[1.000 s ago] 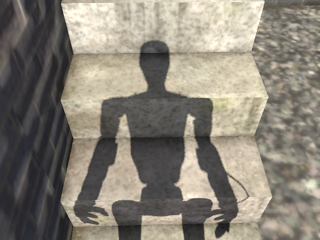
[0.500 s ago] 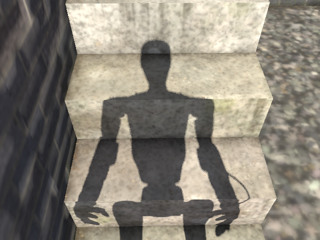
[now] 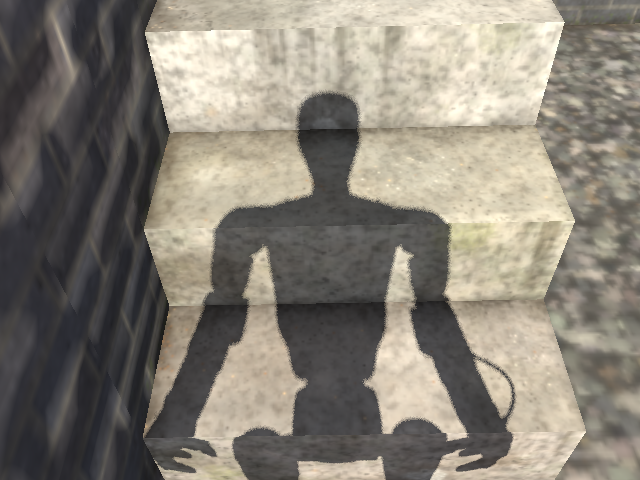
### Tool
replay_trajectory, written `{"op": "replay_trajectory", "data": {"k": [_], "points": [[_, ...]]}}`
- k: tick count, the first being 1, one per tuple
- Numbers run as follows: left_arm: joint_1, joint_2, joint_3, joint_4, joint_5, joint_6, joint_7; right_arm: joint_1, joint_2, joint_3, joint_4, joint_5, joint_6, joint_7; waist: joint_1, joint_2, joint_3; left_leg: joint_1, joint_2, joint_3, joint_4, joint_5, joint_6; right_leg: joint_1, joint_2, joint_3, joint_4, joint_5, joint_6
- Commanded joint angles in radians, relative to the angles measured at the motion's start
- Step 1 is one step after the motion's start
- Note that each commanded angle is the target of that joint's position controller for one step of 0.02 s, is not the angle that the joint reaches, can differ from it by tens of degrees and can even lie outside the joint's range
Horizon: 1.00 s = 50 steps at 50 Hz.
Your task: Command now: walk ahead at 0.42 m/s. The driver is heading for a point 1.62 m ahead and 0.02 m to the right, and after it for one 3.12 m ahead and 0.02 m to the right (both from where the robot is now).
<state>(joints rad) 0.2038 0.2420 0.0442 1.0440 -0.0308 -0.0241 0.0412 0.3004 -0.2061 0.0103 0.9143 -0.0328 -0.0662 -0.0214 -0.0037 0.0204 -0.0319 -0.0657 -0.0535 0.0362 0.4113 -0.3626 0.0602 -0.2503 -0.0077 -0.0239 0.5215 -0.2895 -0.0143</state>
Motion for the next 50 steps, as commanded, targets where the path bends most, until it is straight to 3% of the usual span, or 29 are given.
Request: {"op": "replay_trajectory", "data": {"k": [1, 4, 5, 7, 9, 11, 14, 16, 17, 19, 20, 21, 22, 23, 25, 26, 28, 36, 38, 39, 41, 42, 43, 44, 45, 46, 47, 48, 50], "points": [[0.116, 0.126, 0.045, -0.019, -0.006, -0.008, 0.009, -0.008, -0.091, -0.021, -0.078, 0.005, -0.018, -0.005, 0.035, -0.061, -0.058, -0.129, 0.066, -0.052, 0.123, 0.706, -0.014, 0.205, -0.066, 0.122, -0.019, 0.396, -0.13], [0.302, 0.201, 0.084, 0.024, 0.021, 0.008, 0.023, -0.112, -0.076, -0.028, -0.09, 0.035, -0.032, -0.001, 0.143, -0.191, 0.004, -0.505, -0.002, -0.012, 0.631, 0.255, -0.073, 0.381, -0.297, 0.448, -0.233, 0.341, -0.324], [0.278, 0.167, 0.061, 0.018, 0.059, 0.001, 0.026, -0.064, -0.06, -0.034, -0.07, 0.049, -0.033, 0.007, 0.108, -0.238, 0.053, -0.587, 0.033, -0.058, 1.011, -0.212, -0.098, 0.281, -0.39, 0.506, -0.261, 0.417, -0.387], [0.227, 0.179, 0.061, 0.019, 0.037, -0.013, 0.022, 0.029, -0.042, -0.041, -0.055, 0.083, -0.016, 0.013, 0.019, -0.157, 0.114, -0.781, 0.107, -0.163, 1.362, -0.25, -0.054, 0.195, -0.387, 0.399, -0.284, 0.142, -0.314], [0.13, 0.097, 0.016, 0.025, 0.042, 0.019, 0.024, -0.029, -0.021, -0.027, -0.075, 0.048, -0.004, 0.012, -0.024, -0.047, 0.167, -0.848, 0.144, -0.124, 1.518, -0.242, -0.075, 0.081, -0.327, 0.285, -0.302, 0.197, -0.254], [0.064, 0.108, 0.001, 0.008, 0.054, 0.038, 0.027, 0.009, 0.0, -0.013, -0.076, 0.038, 0.016, 0.017, -0.058, -0.025, 0.139, -0.771, 0.164, -0.088, 1.478, -0.171, -0.112, -0.031, -0.278, 0.162, -0.312, 0.291, -0.235], [0.041, 0.174, 0.016, 0.001, 0.038, 0.038, 0.03, 0.001, 0.007, 0.002, -0.084, 0.044, 0.039, -0.012, -0.051, -0.085, 0.091, -0.705, 0.191, -0.036, 1.347, -0.173, -0.132, -0.041, -0.242, 0.055, -0.298, 0.298, -0.18], [-0.071, 0.154, 0.016, -0.054, 0.033, 0.044, 0.04, -0.069, -0.036, 0.001, -0.108, -0.002, 0.038, -0.019, -0.067, -0.026, 0.036, -0.312, 0.189, 0.007, 0.747, 0.04, -0.134, -0.202, -0.11, -0.094, -0.24, 0.362, -0.113], [-0.025, 0.201, 0.027, -0.012, 0.044, 0.043, 0.054, 0.024, -0.057, -0.018, -0.081, -0.014, 0.031, -0.019, -0.125, -0.152, -0.037, -0.213, 0.123, 0.088, 0.699, 0.021, -0.14, -0.145, -0.133, -0.043, -0.18, 0.527, -0.123], [-0.225, 0.141, -0.005, -0.099, 0.012, 0.042, 0.053, 0.315, -0.096, -0.052, 0.0, -0.013, 0.002, 0.006, -0.294, -0.21, -0.088, -0.051, 0.135, 0.041, 0.147, 0.354, -0.084, -0.018, -0.108, -0.023, 0.182, 0.75, -0.043], [-0.283, 0.06, -0.027, -0.168, -0.002, 0.039, 0.053, 0.454, -0.141, -0.063, 0.101, -0.034, -0.017, 0.029, -0.316, 0.036, -0.014, -0.074, 0.093, 0.073, -0.113, 0.659, -0.086, 0.016, -0.008, -0.05, 0.566, 0.483, 0.012], [-0.251, -0.105, -0.08, -0.201, 0.02, 0.027, 0.056, 0.319, -0.062, -0.022, 0.126, -0.012, -0.037, 0.029, -0.169, 0.312, 0.073, -0.068, 0.182, -0.023, -0.021, 1.327, -0.06, -0.239, 0.04, 0.078, 1.029, -0.257, 0.005], [0.161, -0.021, -0.01, -0.138, 0.06, 0.004, 0.029, 0.455, -0.185, -0.055, 0.07, -0.002, -0.06, -0.047, -0.044, 0.063, -0.08, 0.175, 0.491, -0.394, 0.08, 2.111, -0.099, -0.468, 0.216, 0.302, 1.303, -0.24, -0.015], [0.311, -0.054, 0.0, -0.105, 0.053, 0.001, 0.016, 0.399, -0.26, -0.069, 0.029, 0.013, -0.042, -0.059, 0.027, 0.095, -0.164, 0.152, 0.603, -0.536, 0.077, 2.01, -0.041, -0.503, 0.211, 0.348, 1.467, -0.18, -0.007], [-0.042, -0.042, -0.007, -0.235, 0.101, 0.047, 0.004, 0.072, -0.204, -0.06, -0.067, 0.01, -0.008, -0.091, 0.036, 0.122, 0.119, -0.16, 0.567, -0.47, -0.04, 0.846, 0.137, -0.712, 0.118, 0.171, 1.678, -0.084, 0.012], [-0.194, -0.043, -0.014, -0.302, 0.113, 0.074, -0.004, 0.073, -0.161, -0.059, -0.048, 0.001, 0.009, -0.103, -0.003, 0.102, 0.166, -0.184, 0.513, -0.388, -0.048, 0.562, 0.143, -0.823, 0.111, 0.171, 1.762, -0.061, 0.001], [-0.263, -0.053, -0.025, -0.372, 0.098, 0.1, -0.018, 0.204, -0.114, -0.05, 0.02, -0.025, 0.017, -0.112, -0.036, 0.111, 0.145, -0.096, 0.462, -0.261, -0.078, 0.305, 0.097, -0.942, 0.122, 0.218, 1.841, -0.05, -0.03], [-0.274, -0.113, -0.053, -0.496, 0.094, 0.132, 0.009, 0.253, -0.143, -0.06, 0.078, -0.001, -0.01, -0.106, -0.014, 0.077, 0.168, -0.034, 0.394, -0.012, -0.242, 0.074, 0.003, -1.071, 0.069, 0.135, 1.514, -0.087, -0.035], [-0.262, -0.126, -0.054, -0.508, 0.125, 0.14, -0.014, 0.245, -0.152, -0.065, 0.077, 0.002, 0.008, -0.124, -0.029, 0.142, 0.124, 0.049, 0.408, -0.017, -0.304, 0.202, 0.044, -1.039, 0.028, 0.074, 1.416, -0.063, -0.011], [-0.283, -0.137, -0.078, -0.525, 0.097, 0.136, -0.049, 0.172, -0.187, -0.081, 0.025, 0.018, 0.022, -0.12, -0.022, 0.145, 0.135, 0.065, 0.471, -0.021, -0.42, 0.397, 0.071, -1.017, -0.09, -0.029, 1.113, -0.16, -0.05], [-0.268, -0.212, -0.102, -0.507, 0.045, 0.105, -0.075, 0.144, -0.138, -0.078, -0.007, 0.034, 0.066, -0.111, -0.062, 0.222, 0.029, 0.036, 0.384, 0.105, -0.483, 0.743, 0.065, -0.618, -0.05, -0.18, 0.785, -0.177, -0.131], [-0.109, -0.143, -0.073, -0.453, 0.053, 0.091, -0.072, 0.16, -0.18, -0.075, -0.012, 0.041, 0.064, -0.109, -0.013, 0.24, -0.09, 0.09, 0.387, 0.173, -0.268, 1.575, 0.054, -0.424, 0.066, -0.272, 0.873, -0.384, -0.141], [0.143, -0.085, -0.055, -0.42, 0.048, 0.086, -0.07, 0.093, -0.304, -0.113, -0.047, 0.054, 0.056, -0.094, 0.086, 0.35, -0.251, 0.191, 0.459, 0.166, -0.051, 2.14, 0.049, -0.328, 0.077, -0.214, 0.907, -0.404, -0.187], [0.279, 0.011, -0.039, -0.399, 0.048, 0.071, -0.074, 0.028, -0.3, -0.124, -0.091, 0.082, 0.053, -0.068, 0.115, 0.403, -0.388, 0.258, 0.433, 0.122, 0.166, 2.288, 0.041, -0.288, 0.123, -0.098, 0.812, -0.484, -0.225], [0.28, 0.042, -0.027, -0.405, 0.047, 0.069, -0.074, -0.019, -0.293, -0.131, -0.136, 0.093, 0.055, -0.047, 0.126, 0.289, -0.377, 0.139, 0.398, 0.108, 0.269, 2.106, 0.041, -0.238, 0.119, -0.001, 0.707, -0.399, -0.248], [0.312, 0.068, -0.014, -0.422, 0.043, 0.082, -0.06, -0.064, -0.299, -0.134, -0.157, 0.067, 0.061, -0.035, 0.178, 0.215, -0.324, 0.005, 0.33, 0.131, 0.419, 1.552, 0.056, -0.172, 0.082, 0.17, 0.452, -0.565, -0.227], [0.237, 0.174, 0.016, -0.416, 0.039, 0.067, -0.061, -0.181, -0.202, -0.125, -0.219, 0.037, 0.102, -0.015, 0.163, -0.188, -0.213, -0.298, 0.083, 0.092, 0.809, 0.399, 0.047, -0.239, -0.105, 0.71, -0.005, -0.925, -0.292], [0.161, 0.266, 0.046, -0.414, 0.036, 0.052, -0.06, -0.257, -0.052, -0.097, -0.28, -0.014, 0.123, 0.007, 0.15, -0.292, -0.108, -0.513, -0.014, -0.165, 1.3, 0.107, 0.083, -0.299, -0.146, 0.949, -0.252, -1.048, -0.279], [0.178, 0.191, 0.027, -0.32, 0.035, 0.022, -0.025, -0.205, 0.099, -0.046, -0.332, -0.069, 0.128, -0.001, 0.025, -0.191, 0.068, -0.734, 0.009, -0.236, 1.539, 0.09, 0.1, -0.398, -0.156, 0.756, -0.134, -0.869, -0.189]]}}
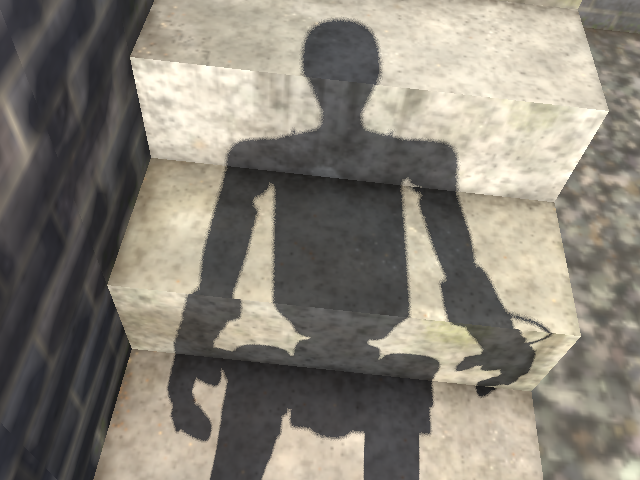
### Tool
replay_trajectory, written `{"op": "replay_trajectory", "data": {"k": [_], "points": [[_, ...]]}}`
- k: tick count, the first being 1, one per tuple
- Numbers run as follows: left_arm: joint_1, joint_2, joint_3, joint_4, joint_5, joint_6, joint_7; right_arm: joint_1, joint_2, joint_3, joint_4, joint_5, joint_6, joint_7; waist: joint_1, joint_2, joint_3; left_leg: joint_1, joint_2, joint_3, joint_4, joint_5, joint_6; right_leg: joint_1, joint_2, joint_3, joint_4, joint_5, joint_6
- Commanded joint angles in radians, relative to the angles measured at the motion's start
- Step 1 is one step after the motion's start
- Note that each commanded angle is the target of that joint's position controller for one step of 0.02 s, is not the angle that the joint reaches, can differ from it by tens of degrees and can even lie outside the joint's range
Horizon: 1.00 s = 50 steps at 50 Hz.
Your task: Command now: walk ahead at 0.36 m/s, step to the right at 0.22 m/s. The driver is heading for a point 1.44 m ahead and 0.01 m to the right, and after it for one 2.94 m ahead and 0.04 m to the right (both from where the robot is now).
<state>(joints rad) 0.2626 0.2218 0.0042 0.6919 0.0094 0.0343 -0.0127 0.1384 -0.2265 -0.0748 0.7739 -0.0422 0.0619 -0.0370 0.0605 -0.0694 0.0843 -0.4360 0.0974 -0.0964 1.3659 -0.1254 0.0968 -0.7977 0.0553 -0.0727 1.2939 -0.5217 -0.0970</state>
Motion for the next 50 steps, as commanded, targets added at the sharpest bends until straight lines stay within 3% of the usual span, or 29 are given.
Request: {"op": "replay_trajectory", "data": {"k": [1, 3, 4, 6, 8, 13, 18, 19, 22, 24, 26, 27, 28, 29, 30, 32, 33, 34, 36, 39, 40, 42, 43, 44, 45, 46, 47, 49, 50], "points": [[0.147, 0.154, 0.053, 0.082, -0.02, -0.053, 0.033, -0.006, 0.144, 0.054, -0.193, -0.077, -0.012, 0.002, -0.07, -0.049, 0.018, -0.452, -0.116, -0.04, 0.614, -0.117, 0.045, 0.149, -0.21, 0.743, -0.844, -0.539, -0.102], [0.185, 0.046, 0.028, 0.117, -0.023, -0.077, 0.027, -0.005, 0.092, 0.051, -0.174, -0.077, -0.012, -0.013, -0.083, 0.076, 0.015, -0.505, -0.107, -0.001, 0.642, -0.095, 0.0, 0.202, -0.172, 0.609, -0.827, -0.349, -0.073], [0.133, 0.046, 0.031, 0.114, -0.037, -0.079, 0.027, -0.018, 0.054, 0.047, -0.182, -0.051, -0.024, 0.0, -0.11, 0.085, 0.015, -0.508, -0.111, -0.017, 0.582, -0.046, -0.024, 0.199, -0.182, 0.595, -0.847, -0.22, -0.039], [0.135, 0.075, 0.048, 0.087, -0.012, -0.103, 0.018, -0.027, 0.022, 0.038, -0.188, -0.029, -0.042, -0.013, -0.083, 0.022, 0.028, -0.565, -0.142, -0.005, 0.508, -0.022, -0.043, 0.316, -0.151, 0.477, -0.902, 0.031, -0.042], [0.266, 0.047, 0.038, 0.138, 0.0, -0.116, 0.028, -0.004, 0.102, 0.061, -0.145, 0.007, -0.052, -0.028, -0.068, 0.144, 0.023, -0.641, -0.135, 0.011, 0.428, 0.059, -0.06, 0.424, -0.186, 0.482, -0.869, 0.143, 0.04], [0.352, 0.092, 0.057, 0.144, 0.009, -0.149, 0.01, -0.121, 0.178, 0.081, -0.147, -0.001, -0.057, -0.034, -0.019, -0.021, -0.03, -1.056, -0.191, 0.053, 0.971, -0.03, -0.027, 0.709, -0.229, 0.475, -0.896, 0.363, 0.073], [0.313, 0.069, 0.062, 0.135, 0.01, -0.128, 0.013, -0.346, 0.144, 0.1, -0.231, 0.01, -0.064, 0.004, -0.027, 0.011, 0.041, -1.133, -0.22, 0.18, 0.951, -0.252, -0.041, 0.661, -0.14, 0.317, -0.954, 0.59, 0.18], [0.418, 0.035, 0.054, 0.205, 0.022, -0.134, 0.027, -0.354, 0.154, 0.104, -0.228, -0.012, -0.051, 0.009, 0.03, 0.016, -0.046, -1.053, -0.217, 0.246, 0.897, -0.201, -0.03, 0.719, -0.149, 0.294, -0.987, 0.683, 0.174], [0.486, 0.02, 0.046, 0.291, -0.005, -0.129, 0.078, -0.351, 0.179, 0.125, -0.244, 0.0, -0.032, 0.015, 0.016, -0.071, -0.062, -1.046, -0.171, 0.257, 0.731, -0.251, -0.006, 0.866, -0.168, 0.275, -1.014, 0.98, 0.154], [0.394, 0.024, 0.039, 0.284, -0.054, -0.123, 0.097, -0.261, 0.099, 0.127, -0.212, 0.038, -0.028, 0.012, -0.066, -0.122, -0.186, -0.412, -0.257, 0.433, 0.134, -0.322, 0.051, 0.722, -0.115, 0.037, -1.108, 1.87, 0.128], [0.333, 0.151, 0.06, 0.263, -0.067, -0.15, 0.131, -0.018, -0.014, 0.076, -0.137, 0.111, 0.001, 0.0, -0.215, -0.199, -0.383, -0.06, -0.296, 0.325, -0.172, -0.408, 0.044, 0.863, -0.243, 0.093, -0.964, 2.298, 0.053], [0.243, 0.22, 0.077, 0.254, -0.094, -0.182, 0.113, 0.219, -0.069, 0.053, -0.049, 0.083, 0.001, -0.001, -0.3, -0.262, -0.46, 0.087, -0.262, 0.231, -0.224, -0.416, 0.083, 0.918, -0.286, 0.071, -0.765, 2.486, 0.068], [0.12, 0.28, 0.099, 0.221, -0.144, -0.199, 0.078, 0.441, -0.101, 0.033, 0.019, 0.06, -0.012, -0.001, -0.425, -0.151, -0.571, 0.31, -0.196, 0.053, -0.467, -0.273, 0.102, 0.886, -0.24, 0.08, -0.426, 2.296, 0.066], [0.069, 0.159, 0.089, 0.158, -0.11, -0.194, 0.008, 0.464, -0.18, -0.004, 0.071, -0.032, 0.008, -0.029, -0.382, 0.299, -0.577, 0.404, 0.16, -0.653, -0.884, -0.202, 0.343, 0.528, 0.05, 0.129, 0.127, 0.905, 0.157], [0.096, 0.171, 0.102, 0.158, -0.022, -0.179, -0.015, 0.295, -0.144, -0.028, 0.08, -0.003, 0.028, -0.044, -0.292, 0.165, -0.484, 0.266, 0.153, -1.063, -1.048, -0.334, 0.436, 0.34, 0.158, 0.298, 0.57, 0.487, 0.163], [-0.041, -0.036, 0.036, 0.063, 0.054, -0.136, -0.034, 0.132, -0.011, 0.001, 0.17, 0.057, -0.033, -0.046, -0.118, -0.085, -0.073, -0.041, 0.084, -0.707, -0.856, -0.539, 0.328, 0.001, 0.138, 0.378, 0.746, 0.515, 0.103], [-0.06, -0.078, 0.014, 0.036, 0.042, -0.144, -0.015, 0.136, 0.064, 0.026, 0.194, 0.051, -0.083, -0.063, -0.076, -0.106, 0.03, -0.092, 0.068, -0.478, -0.774, -0.053, 0.285, -0.086, 0.129, 0.404, 0.751, 0.317, 0.118], [-0.068, -0.069, 0.011, 0.015, 0.054, -0.157, -0.016, 0.155, 0.09, 0.038, 0.234, 0.069, -0.109, -0.079, -0.048, -0.041, 0.048, -0.078, 0.044, -0.314, -0.761, 0.338, 0.249, -0.104, 0.121, 0.432, 0.758, 0.082, 0.154], [0.086, -0.06, 0.004, 0.079, 0.042, -0.126, -0.023, 0.099, 0.113, 0.049, 0.23, 0.042, -0.148, -0.052, 0.052, -0.076, 0.021, -0.064, 0.048, -0.159, -0.777, 0.453, 0.171, -0.042, 0.082, 0.403, 0.497, 0.108, 0.121], [0.12, -0.011, -0.003, 0.091, 0.01, -0.09, 0.0, -0.057, -0.031, 0.016, 0.154, 0.027, -0.123, -0.016, 0.157, 0.084, -0.027, -0.254, -0.111, 0.179, -0.796, 0.507, 0.131, 0.323, 0.023, 0.103, -0.187, 0.212, 0.137], [0.128, 0.007, -0.004, 0.106, -0.018, -0.072, 0.007, 0.017, -0.066, -0.005, 0.161, 0.025, -0.11, -0.011, 0.096, 0.142, -0.076, -0.192, -0.165, 0.212, -0.796, 0.574, 0.145, 0.406, 0.057, -0.073, -0.284, 0.267, 0.132], [0.266, 0.008, 0.01, 0.173, -0.052, -0.088, 0.043, 0.0, -0.075, -0.02, 0.123, 0.014, -0.127, 0.016, 0.121, 0.269, -0.216, -0.165, -0.154, 0.187, -0.668, 0.397, 0.124, 0.587, 0.029, -0.171, -0.317, 0.613, 0.092], [0.261, 0.042, 0.019, 0.173, -0.02, -0.103, 0.051, 0.03, -0.017, -0.001, 0.115, 0.016, -0.111, 0.028, 0.114, 0.177, -0.209, -0.031, -0.207, 0.234, -0.524, 0.34, 0.086, 0.521, 0.002, -0.115, -0.512, 0.616, 0.06], [0.103, -0.077, -0.03, 0.137, -0.047, -0.121, 0.069, 0.118, 0.023, 0.012, 0.094, 0.018, -0.089, 0.014, 0.025, 0.163, -0.215, 0.096, -0.138, 0.095, -0.594, 0.136, 0.055, 0.586, -0.054, -0.001, -0.975, 0.664, 0.075], [-0.026, -0.103, -0.046, 0.133, -0.016, -0.128, 0.075, 0.215, -0.009, -0.001, 0.103, 0.02, -0.073, 0.02, -0.088, 0.16, -0.127, 0.055, -0.096, 0.05, -0.521, -0.133, 0.046, 0.64, -0.08, 0.044, -1.0, 0.621, 0.078], [0.012, -0.024, -0.038, 0.118, -0.002, -0.121, 0.077, 0.255, 0.03, 0.017, 0.053, 0.04, -0.068, 0.021, -0.083, -0.073, -0.244, 0.001, -0.093, 0.01, -0.414, -0.338, -0.025, 0.814, -0.362, 0.323, -0.834, 1.301, -0.049], [-0.052, -0.001, -0.038, 0.087, -0.021, -0.114, 0.079, 0.26, 0.032, 0.026, 0.044, 0.063, -0.061, 0.01, -0.107, 0.009, -0.31, -0.028, -0.091, 0.009, -0.367, -0.418, -0.08, 0.887, -0.419, 0.345, -0.803, 1.434, -0.129], [-0.135, 0.026, -0.033, 0.088, 0.004, -0.129, 0.085, 0.195, 0.071, 0.054, 0.037, 0.085, -0.066, -0.009, -0.14, 0.071, -0.254, 0.203, -0.043, -0.031, -0.641, -0.166, -0.104, 0.612, -0.393, 0.34, -0.916, 1.086, -0.105], [-0.17, -0.009, -0.033, 0.081, -0.009, -0.125, 0.07, 0.202, 0.041, 0.054, 0.053, 0.032, -0.069, -0.022, -0.153, 0.079, -0.154, 0.284, -0.024, -0.03, -0.848, 0.049, -0.085, 0.57, -0.271, 0.193, -0.836, 1.16, -0.005]]}}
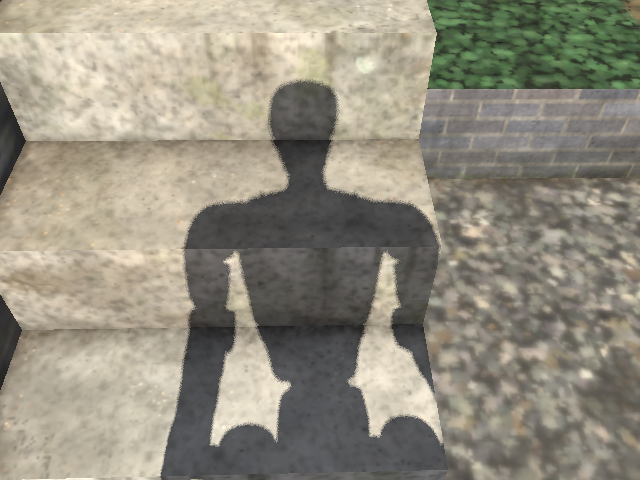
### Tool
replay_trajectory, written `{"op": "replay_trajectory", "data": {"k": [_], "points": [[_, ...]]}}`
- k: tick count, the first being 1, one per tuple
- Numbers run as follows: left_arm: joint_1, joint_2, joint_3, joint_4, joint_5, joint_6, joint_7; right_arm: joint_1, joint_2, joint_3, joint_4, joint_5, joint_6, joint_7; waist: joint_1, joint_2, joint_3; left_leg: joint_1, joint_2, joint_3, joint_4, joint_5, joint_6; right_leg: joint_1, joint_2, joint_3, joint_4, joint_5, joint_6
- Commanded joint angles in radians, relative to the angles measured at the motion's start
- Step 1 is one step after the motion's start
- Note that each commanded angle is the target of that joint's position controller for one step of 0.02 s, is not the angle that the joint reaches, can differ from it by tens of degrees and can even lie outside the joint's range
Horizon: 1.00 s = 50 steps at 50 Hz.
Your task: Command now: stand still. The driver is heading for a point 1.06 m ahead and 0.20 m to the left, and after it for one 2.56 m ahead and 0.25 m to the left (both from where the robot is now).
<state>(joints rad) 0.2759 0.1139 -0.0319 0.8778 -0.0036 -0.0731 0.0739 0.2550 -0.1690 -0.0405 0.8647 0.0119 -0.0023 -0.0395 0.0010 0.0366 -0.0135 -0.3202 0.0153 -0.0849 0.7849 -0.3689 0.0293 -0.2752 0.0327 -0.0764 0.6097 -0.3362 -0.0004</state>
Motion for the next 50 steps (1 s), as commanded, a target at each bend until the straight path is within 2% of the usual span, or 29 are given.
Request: {"op": "replay_trajectory", "data": {"k": [1, 2, 3, 4, 5, 7, 8, 10, 14, 19, 21, 26, 27, 28, 29, 34, 35, 36, 37, 38, 39, 40, 42, 43, 45, 46, 47, 48, 50], "points": [[-0.124, 0.129, 0.02, -0.096, -0.004, -0.012, -0.028, 0.037, -0.085, 0.011, -0.057, -0.034, 0.002, -0.029, -0.046, 0.006, -0.038, 0.204, 0.044, -0.062, -0.283, 0.572, 0.016, 0.053, -0.155, 0.107, -0.134, 0.844, -0.046], [-0.042, 0.137, 0.029, -0.077, -0.007, -0.006, -0.035, -0.006, -0.134, 0.002, -0.073, -0.031, 0.012, -0.037, 0.003, 0.027, -0.048, 0.241, 0.05, -0.067, -0.247, 0.73, 0.044, 0.054, -0.126, 0.099, -0.169, 0.698, -0.016], [-0.006, 0.141, 0.029, -0.058, -0.008, -0.001, -0.038, -0.021, -0.135, 0.0, -0.085, -0.027, 0.017, -0.038, 0.009, 0.0, -0.073, 0.261, 0.057, -0.073, -0.248, 0.768, 0.059, 0.077, -0.118, 0.094, -0.202, 0.64, -0.004], [0.006, 0.148, 0.03, -0.042, -0.006, 0.002, -0.042, -0.026, -0.121, 0.004, -0.097, -0.021, 0.017, -0.036, 0.004, -0.025, -0.091, 0.257, 0.055, -0.072, -0.258, 0.744, 0.063, 0.12, -0.122, 0.091, -0.216, 0.674, 0.0], [-0.008, 0.152, 0.03, -0.038, -0.001, 0.004, -0.047, -0.024, -0.109, 0.008, -0.108, -0.008, 0.016, -0.037, 0.001, -0.046, -0.114, 0.248, 0.048, -0.066, -0.27, 0.658, 0.062, 0.159, -0.129, 0.094, -0.217, 0.692, -0.002], [-0.032, 0.144, 0.027, -0.05, 0.008, 0.014, -0.048, -0.006, -0.103, 0.014, -0.1, -0.014, 0.01, -0.036, -0.002, -0.076, -0.08, 0.199, 0.052, -0.074, -0.334, 0.546, 0.065, 0.196, -0.138, 0.094, -0.226, 0.654, -0.004], [-0.025, 0.139, 0.028, -0.053, 0.013, 0.023, -0.048, -0.022, -0.101, 0.014, -0.103, -0.023, 0.006, -0.035, 0.011, -0.076, -0.053, 0.191, 0.05, -0.072, -0.349, 0.558, 0.066, 0.186, -0.129, 0.093, -0.24, 0.61, -0.001], [-0.022, 0.145, 0.029, -0.051, 0.024, 0.019, -0.048, -0.057, -0.102, 0.017, -0.116, -0.028, 0.006, -0.039, 0.019, -0.061, -0.025, 0.209, 0.051, -0.074, -0.381, 0.566, 0.059, 0.148, -0.122, 0.095, -0.278, 0.531, 0.001], [-0.044, 0.166, 0.031, -0.057, 0.022, 0.01, -0.06, -0.088, -0.112, 0.016, -0.138, -0.027, 0.002, -0.024, 0.016, -0.047, -0.043, 0.206, 0.056, -0.084, -0.424, 0.539, 0.06, 0.179, -0.129, 0.097, -0.307, 0.475, -0.003], [-0.027, 0.188, 0.032, -0.051, 0.025, 0.008, -0.059, -0.108, -0.121, 0.015, -0.149, -0.031, 0.001, -0.026, 0.023, -0.021, -0.024, 0.201, 0.05, -0.091, -0.472, 0.435, 0.058, 0.151, -0.131, 0.099, -0.338, 0.325, -0.003], [-0.027, 0.19, 0.028, -0.053, 0.026, 0.013, -0.052, -0.096, -0.133, 0.009, -0.133, -0.026, 0.001, -0.025, 0.02, -0.032, -0.006, 0.186, 0.047, -0.094, -0.496, 0.348, 0.055, 0.129, -0.129, 0.097, -0.35, 0.253, -0.007], [0.016, 0.194, 0.029, -0.045, 0.023, 0.024, -0.043, -0.073, -0.129, 0.006, -0.106, -0.032, -0.007, -0.02, 0.027, -0.024, 0.005, 0.182, 0.04, -0.091, -0.515, 0.308, 0.062, 0.104, -0.132, 0.101, -0.346, 0.205, -0.012], [0.039, 0.197, 0.029, -0.036, 0.026, 0.017, -0.045, -0.057, -0.127, 0.006, -0.096, -0.023, -0.009, -0.014, 0.023, -0.006, -0.003, 0.189, 0.04, -0.087, -0.516, 0.292, 0.062, 0.107, -0.137, 0.109, -0.346, 0.198, -0.018], [0.04, 0.199, 0.03, -0.033, 0.026, 0.015, -0.046, -0.053, -0.127, 0.006, -0.091, -0.022, -0.01, -0.012, 0.021, -0.013, 0.005, 0.183, 0.039, -0.089, -0.519, 0.282, 0.062, 0.103, -0.136, 0.108, -0.345, 0.193, -0.018], [0.058, 0.192, 0.03, -0.027, 0.019, 0.003, -0.054, -0.018, -0.139, 0.002, -0.071, -0.014, -0.019, -0.013, 0.031, -0.02, 0.008, 0.174, 0.036, -0.09, -0.531, 0.26, 0.06, 0.116, -0.138, 0.107, -0.34, 0.172, -0.024], [0.072, 0.191, 0.028, -0.016, 0.022, -0.002, -0.053, -0.018, -0.142, -0.002, -0.058, -0.018, -0.027, -0.011, 0.034, -0.037, 0.041, 0.175, 0.033, -0.088, -0.536, 0.245, 0.057, 0.082, -0.137, 0.111, -0.346, 0.17, -0.024], [0.095, 0.25, 0.054, -0.029, 0.01, 0.017, -0.042, -0.046, -0.221, -0.029, -0.108, -0.009, -0.029, 0.001, 0.037, 0.004, -0.053, 0.101, 0.001, -0.097, -0.51, -0.213, 0.089, 0.14, -0.057, 0.049, -0.231, -0.186, -0.049], [0.083, 0.275, 0.063, -0.023, -0.002, 0.015, -0.033, -0.135, -0.193, -0.02, -0.146, -0.016, -0.021, 0.011, 0.052, -0.026, 0.048, 0.046, 0.014, -0.148, -0.448, -0.273, 0.104, -0.012, -0.096, 0.085, -0.22, -0.238, -0.085], [0.086, 0.245, 0.057, -0.031, 0.001, 0.014, -0.029, -0.15, -0.174, -0.015, -0.167, -0.015, -0.017, 0.012, 0.048, -0.019, 0.076, -0.01, 0.019, -0.159, -0.413, -0.246, 0.103, -0.024, -0.108, 0.105, -0.226, -0.211, -0.101], [0.102, 0.227, 0.053, -0.029, 0.003, 0.01, -0.028, -0.13, -0.161, -0.01, -0.167, -0.012, -0.018, 0.008, 0.051, -0.022, 0.078, -0.036, 0.01, -0.159, -0.403, -0.219, 0.094, -0.024, -0.117, 0.131, -0.235, -0.201, -0.11], [0.101, 0.219, 0.052, -0.03, 0.005, 0.005, -0.027, -0.081, -0.159, -0.006, -0.151, -0.008, -0.023, 0.004, 0.04, -0.031, 0.061, -0.015, 0.015, -0.169, -0.418, -0.195, 0.093, -0.026, -0.118, 0.141, -0.237, -0.18, -0.111], [0.091, 0.208, 0.048, -0.028, 0.004, 0.001, -0.029, -0.046, -0.159, -0.004, -0.143, -0.011, -0.025, 0.0, 0.024, -0.018, 0.06, 0.028, 0.024, -0.19, -0.447, -0.189, 0.098, -0.063, -0.106, 0.132, -0.229, -0.146, -0.108], [0.061, 0.186, 0.041, -0.032, 0.007, -0.006, -0.037, -0.02, -0.178, -0.008, -0.134, -0.013, -0.019, -0.006, 0.007, 0.05, 0.075, 0.114, 0.066, -0.268, -0.52, -0.198, 0.123, -0.133, -0.062, 0.065, -0.179, -0.005, -0.079], [0.098, 0.176, 0.036, -0.012, 0.014, -0.009, -0.029, -0.026, -0.17, -0.008, -0.129, -0.006, -0.014, -0.006, 0.019, 0.027, 0.093, 0.106, 0.077, -0.266, -0.514, -0.18, 0.13, -0.118, -0.073, 0.056, -0.195, 0.038, -0.077], [0.11, 0.191, 0.031, -0.006, 0.023, -0.016, -0.029, -0.065, -0.133, 0.006, -0.135, -0.006, -0.016, -0.006, 0.031, -0.014, 0.108, 0.107, 0.047, -0.205, -0.493, 0.009, 0.099, -0.057, -0.102, 0.098, -0.275, 0.122, -0.07], [0.093, 0.196, 0.03, 0.003, 0.024, -0.029, -0.034, -0.075, -0.112, 0.016, -0.138, -0.006, -0.016, -0.01, 0.019, -0.03, 0.099, 0.159, 0.027, -0.165, -0.465, 0.218, 0.078, -0.036, -0.121, 0.119, -0.312, 0.216, -0.059], [0.098, 0.206, 0.03, 0.006, 0.019, -0.041, -0.039, -0.051, -0.116, 0.015, -0.135, -0.013, -0.021, -0.013, 0.008, -0.031, 0.064, 0.221, 0.028, -0.14, -0.448, 0.423, 0.071, 0.007, -0.134, 0.126, -0.336, 0.335, -0.053], [0.092, 0.216, 0.03, 0.007, 0.012, -0.043, -0.04, -0.019, -0.133, 0.013, -0.114, -0.011, -0.029, -0.016, 0.003, -0.029, 0.025, 0.263, 0.04, -0.134, -0.435, 0.588, 0.068, 0.056, -0.142, 0.121, -0.326, 0.452, -0.04], [0.117, 0.231, 0.031, 0.011, 0.002, -0.039, -0.038, -0.002, -0.156, 0.01, -0.095, -0.011, -0.038, -0.018, 0.015, -0.019, -0.042, 0.314, 0.051, -0.127, -0.413, 0.723, 0.071, 0.125, -0.151, 0.115, -0.322, 0.552, -0.029]]}}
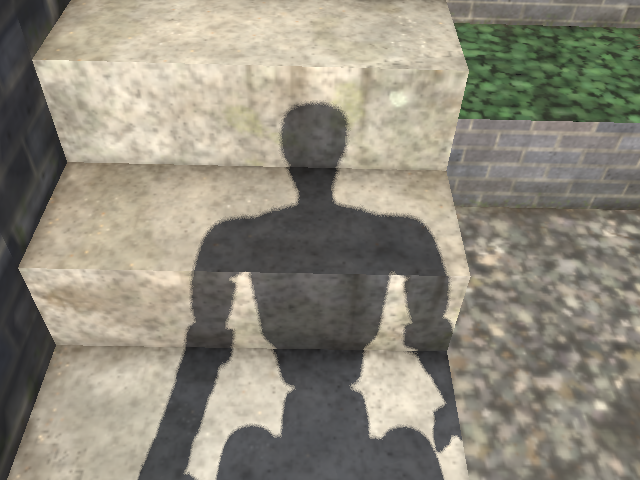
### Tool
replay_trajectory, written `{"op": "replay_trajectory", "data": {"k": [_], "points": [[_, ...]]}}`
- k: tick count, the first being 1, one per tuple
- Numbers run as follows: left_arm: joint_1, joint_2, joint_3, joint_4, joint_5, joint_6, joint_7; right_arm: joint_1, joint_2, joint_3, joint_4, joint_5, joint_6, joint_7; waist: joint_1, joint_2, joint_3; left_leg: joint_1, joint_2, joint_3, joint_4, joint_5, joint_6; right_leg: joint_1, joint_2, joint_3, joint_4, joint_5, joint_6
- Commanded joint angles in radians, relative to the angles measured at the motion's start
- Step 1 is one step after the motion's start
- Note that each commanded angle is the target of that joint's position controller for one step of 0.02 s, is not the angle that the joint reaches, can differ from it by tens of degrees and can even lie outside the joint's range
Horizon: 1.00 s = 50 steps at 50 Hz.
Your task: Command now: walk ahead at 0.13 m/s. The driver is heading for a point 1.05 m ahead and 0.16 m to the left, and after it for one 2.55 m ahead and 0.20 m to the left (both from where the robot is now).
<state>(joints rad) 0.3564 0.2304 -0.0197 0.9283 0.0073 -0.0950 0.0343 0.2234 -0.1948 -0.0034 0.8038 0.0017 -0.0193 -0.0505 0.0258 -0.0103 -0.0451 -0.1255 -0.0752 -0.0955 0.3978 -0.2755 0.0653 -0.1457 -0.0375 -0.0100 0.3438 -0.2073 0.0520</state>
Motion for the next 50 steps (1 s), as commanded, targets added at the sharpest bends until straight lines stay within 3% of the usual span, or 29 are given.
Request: {"op": "replay_trajectory", "data": {"k": [1, 12, 14, 15, 19, 22, 23, 24, 25, 27, 28, 29, 30, 31, 32, 34, 35, 36, 37, 38, 39, 40, 41, 42, 43, 44, 46, 49, 50], "points": [[0.045, 0.116, 0.018, -0.036, -0.008, -0.013, 0.003, 0.028, -0.129, -0.026, -0.03, 0.0, -0.023, -0.006, -0.005, 0.028, -0.026, 0.126, 0.143, -0.115, -0.021, 0.631, 0.036, 0.017, -0.085, 0.048, -0.06, 0.44, -0.081], [0.021, 0.107, 0.02, -0.004, 0.001, 0.007, -0.001, 0.032, -0.132, -0.022, 0.017, 0.002, -0.018, -0.004, -0.001, 0.011, 0.004, 0.087, 0.156, -0.132, -0.072, 0.563, 0.032, 0.057, -0.101, 0.034, -0.09, 0.386, -0.071], [-0.003, 0.1, 0.021, -0.004, 0.005, 0.015, 0.004, 0.011, -0.13, -0.016, 0.025, 0.013, -0.019, 0.003, 0.003, 0.016, -0.007, 0.081, 0.15, -0.138, -0.094, 0.461, 0.031, 0.057, -0.091, 0.03, -0.096, 0.278, -0.075], [-0.032, 0.11, 0.03, -0.001, 0.01, 0.02, 0.012, 0.006, -0.148, -0.02, 0.036, 0.03, -0.014, 0.007, 0.004, 0.012, 0.021, 0.064, 0.155, -0.143, -0.099, 0.396, 0.033, 0.035, -0.091, 0.027, -0.089, 0.202, -0.08], [-0.033, 0.105, 0.037, 0.017, 0.012, 0.035, 0.006, 0.036, -0.163, -0.021, 0.045, 0.014, 0.003, 0.009, -0.007, 0.03, 0.068, 0.034, 0.138, -0.16, -0.112, 0.114, 0.078, -0.041, -0.057, 0.003, -0.033, -0.018, -0.108], [-0.059, 0.101, 0.042, 0.008, 0.014, 0.035, 0.002, 0.061, -0.185, -0.034, 0.036, 0.007, 0.015, 0.009, -0.025, 0.061, 0.118, 0.036, 0.169, -0.247, -0.123, -0.121, 0.123, -0.173, -0.031, -0.017, 0.055, -0.101, -0.126], [-0.122, 0.108, 0.043, -0.015, 0.017, 0.031, -0.003, 0.075, -0.198, -0.037, 0.027, -0.006, 0.015, 0.006, -0.05, 0.094, 0.128, 0.096, 0.206, -0.321, -0.148, -0.14, 0.142, -0.279, -0.019, -0.032, 0.125, -0.087, -0.115], [-0.125, 0.097, 0.042, -0.024, 0.015, 0.02, -0.005, 0.063, -0.192, -0.037, 0.021, 0.005, 0.012, 0.001, -0.046, 0.112, 0.114, 0.107, 0.244, -0.377, -0.151, -0.098, 0.158, -0.3, -0.012, -0.037, 0.149, -0.064, -0.111], [-0.094, 0.084, 0.033, -0.022, 0.01, 0.009, -0.014, 0.026, -0.169, -0.027, -0.001, -0.009, 0.002, -0.006, -0.031, 0.109, 0.098, 0.092, 0.231, -0.357, -0.151, -0.021, 0.158, -0.265, -0.008, -0.035, 0.126, -0.038, -0.109], [-0.017, 0.099, 0.036, -0.002, 0.01, -0.012, -0.018, -0.044, -0.17, -0.033, -0.021, -0.022, -0.004, -0.006, 0.015, 0.044, 0.101, 0.042, 0.146, -0.226, -0.05, 0.164, 0.114, -0.14, -0.02, -0.023, 0.007, 0.052, -0.121], [0.009, 0.129, 0.048, 0.001, 0.017, 0.0, -0.006, -0.102, -0.171, -0.035, -0.046, -0.036, -0.003, -0.005, 0.034, -0.033, 0.095, -0.034, 0.103, -0.15, 0.062, 0.299, 0.089, -0.017, -0.041, 0.0, -0.051, 0.17, -0.128], [0.069, 0.141, 0.057, 0.012, 0.013, 0.012, 0.014, -0.101, -0.18, -0.03, -0.027, -0.035, -0.008, 0.001, 0.057, -0.079, 0.043, -0.137, 0.077, -0.079, 0.157, 0.368, 0.071, 0.146, -0.09, 0.049, -0.066, 0.311, -0.142], [0.122, 0.169, 0.068, 0.022, 0.004, 0.025, 0.024, -0.08, -0.151, -0.018, -0.027, -0.027, -0.016, 0.002, 0.066, -0.117, -0.001, -0.249, 0.053, -0.031, 0.231, 0.255, 0.049, 0.283, -0.14, 0.114, -0.055, 0.353, -0.166], [0.152, 0.165, 0.069, 0.035, 0.006, 0.039, 0.027, -0.08, -0.128, -0.006, -0.025, -0.017, -0.016, 0.007, 0.072, -0.156, -0.008, -0.319, 0.043, 0.0, 0.29, 0.087, 0.041, 0.335, -0.182, 0.162, -0.081, 0.327, -0.196], [0.171, 0.172, 0.072, 0.054, 0.008, 0.055, 0.029, -0.078, -0.135, -0.003, -0.027, -0.017, -0.007, 0.019, 0.07, -0.187, 0.028, -0.425, 0.019, 0.036, 0.371, -0.095, 0.028, 0.345, -0.222, 0.231, -0.106, 0.235, -0.253], [0.135, 0.159, 0.069, 0.049, 0.009, 0.069, 0.028, -0.087, -0.126, 0.005, -0.049, -0.025, 0.002, 0.026, 0.037, -0.14, 0.088, -0.448, 0.017, 0.078, 0.605, -0.266, 0.005, 0.222, -0.296, 0.294, -0.147, 0.16, -0.345], [0.091, 0.115, 0.058, 0.028, 0.011, 0.062, 0.031, 0.002, -0.144, 0.0, -0.007, -0.006, 0.001, 0.017, 0.013, -0.11, 0.107, -0.388, 0.046, 0.024, 0.629, -0.253, -0.023, 0.123, -0.288, 0.253, -0.133, 0.165, -0.35], [-0.041, 0.134, 0.057, 0.005, 0.012, 0.056, 0.032, 0.09, -0.137, 0.003, -0.008, 0.003, 0.001, 0.013, -0.099, -0.112, 0.115, -0.243, 0.079, -0.036, 0.57, -0.237, -0.026, -0.039, -0.258, 0.179, -0.098, 0.173, -0.315], [-0.181, 0.13, 0.047, -0.024, 0.002, 0.048, 0.025, 0.192, -0.116, 0.012, 0.01, 0.001, -0.001, 0.01, -0.215, -0.041, 0.115, -0.013, 0.117, -0.102, 0.291, -0.142, -0.007, -0.224, -0.167, 0.06, 0.002, 0.19, -0.228], [-0.248, 0.151, 0.047, -0.056, -0.017, 0.022, 0.008, 0.231, -0.15, 0.002, 0.018, -0.002, -0.008, 0.006, -0.266, 0.172, 0.138, 0.091, 0.128, -0.202, -0.055, 0.073, 0.008, -0.3, -0.042, -0.057, 0.244, 0.327, -0.156], [-0.403, 0.177, 0.065, -0.146, -0.019, -0.003, -0.004, 0.407, -0.318, -0.043, 0.113, -0.023, -0.002, -0.008, -0.289, 0.312, 0.172, 0.235, 0.291, -0.399, -0.189, 0.67, 0.019, -0.462, 0.043, -0.099, 0.595, 0.167, -0.067], [-0.359, 0.112, 0.034, -0.161, 0.01, -0.003, -0.02, 0.313, -0.218, 0.002, 0.107, -0.036, -0.009, 0.001, -0.145, 0.235, 0.167, 0.304, 0.302, -0.261, -0.049, 1.511, -0.048, -0.561, 0.039, -0.049, 0.722, -0.241, -0.032], [-0.123, 0.01, 0.02, -0.102, 0.016, 0.016, -0.048, 0.301, -0.231, -0.006, 0.08, -0.014, -0.021, -0.008, -0.055, 0.301, -0.003, 0.262, 0.371, -0.287, 0.043, 1.723, 0.041, -0.443, 0.007, 0.032, 0.655, -0.228, -0.021], [-0.11, 0.075, 0.037, -0.079, 0.014, 0.031, -0.054, 0.287, -0.229, -0.022, 0.09, -0.032, -0.012, -0.004, -0.073, 0.306, -0.054, 0.308, 0.372, -0.428, 0.014, 1.407, 0.141, -0.505, 0.024, 0.011, 0.828, -0.266, -0.025], [-0.087, 0.078, 0.048, -0.069, 0.033, 0.038, -0.061, 0.217, -0.258, -0.028, 0.094, -0.037, -0.004, 0.0, -0.037, 0.258, -0.014, 0.305, 0.35, -0.411, -0.001, 1.193, 0.267, -0.607, 0.067, -0.004, 1.117, -0.261, -0.042], [-0.176, 0.091, 0.055, -0.09, 0.048, 0.039, -0.065, 0.171, -0.248, -0.034, 0.085, -0.039, -0.013, 0.005, -0.044, 0.165, 0.023, 0.307, 0.313, -0.381, -0.019, 1.129, 0.275, -0.705, 0.081, -0.009, 1.272, -0.256, -0.045], [-0.344, 0.079, 0.058, -0.172, 0.043, 0.023, -0.066, 0.305, -0.238, -0.043, 0.164, -0.059, -0.032, 0.002, -0.094, 0.104, 0.051, 0.483, 0.338, -0.344, -0.025, 1.212, 0.303, -1.051, 0.11, -0.034, 1.656, -0.3, -0.067], [-0.56, -0.024, 0.022, -0.316, 0.05, 0.019, -0.049, 0.464, -0.114, -0.038, 0.26, -0.082, -0.048, 0.018, -0.135, 0.106, 0.046, 0.606, 0.356, -0.281, 0.004, 0.946, 0.272, -1.454, 0.076, -0.01, 1.928, -0.567, -0.133], [-0.638, -0.033, 0.007, -0.389, 0.045, 0.019, -0.042, 0.428, -0.096, -0.041, 0.251, -0.076, -0.06, 0.019, -0.103, 0.08, 0.098, 0.523, 0.354, -0.246, -0.056, 0.829, 0.24, -1.474, 0.049, 0.003, 1.789, -0.635, -0.137]]}}
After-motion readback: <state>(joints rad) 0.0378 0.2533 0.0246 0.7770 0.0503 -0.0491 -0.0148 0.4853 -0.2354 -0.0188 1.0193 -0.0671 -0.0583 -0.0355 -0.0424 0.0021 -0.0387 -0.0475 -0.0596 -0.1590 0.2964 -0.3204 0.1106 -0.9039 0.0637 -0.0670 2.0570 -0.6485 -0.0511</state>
